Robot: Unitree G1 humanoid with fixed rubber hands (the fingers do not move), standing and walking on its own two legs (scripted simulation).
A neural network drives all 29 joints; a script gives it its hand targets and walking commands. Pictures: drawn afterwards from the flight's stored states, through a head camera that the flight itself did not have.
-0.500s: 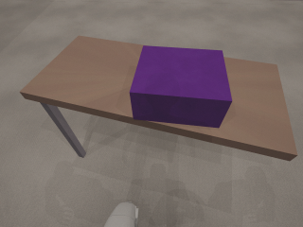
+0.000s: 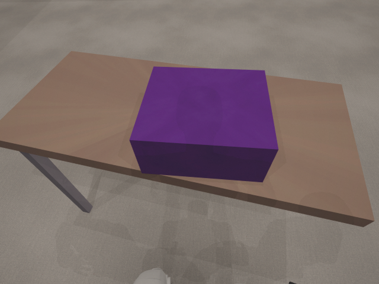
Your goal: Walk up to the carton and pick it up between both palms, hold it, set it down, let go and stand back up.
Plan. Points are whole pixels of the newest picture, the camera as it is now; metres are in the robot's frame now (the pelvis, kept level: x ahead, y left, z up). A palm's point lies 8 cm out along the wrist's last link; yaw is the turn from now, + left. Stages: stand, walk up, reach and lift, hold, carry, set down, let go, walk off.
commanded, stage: walk up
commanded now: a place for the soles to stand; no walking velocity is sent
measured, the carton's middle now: (204, 120) +0.51 -0.01 +0.01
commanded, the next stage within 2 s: none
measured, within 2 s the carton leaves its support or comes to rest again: neither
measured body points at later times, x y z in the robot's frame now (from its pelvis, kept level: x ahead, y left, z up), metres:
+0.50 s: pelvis +0.00 -0.01 +0.02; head +0.01 -0.01 +0.47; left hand +0.08 +0.24 -0.12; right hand +0.03 -0.26 -0.14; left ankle +0.05 +0.14 -0.72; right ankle -0.01 -0.13 -0.72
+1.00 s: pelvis +0.00 +0.02 +0.02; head +0.01 +0.02 +0.47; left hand +0.02 +0.27 -0.13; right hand +0.02 -0.23 -0.13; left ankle +0.05 +0.14 -0.72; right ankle -0.01 -0.13 -0.72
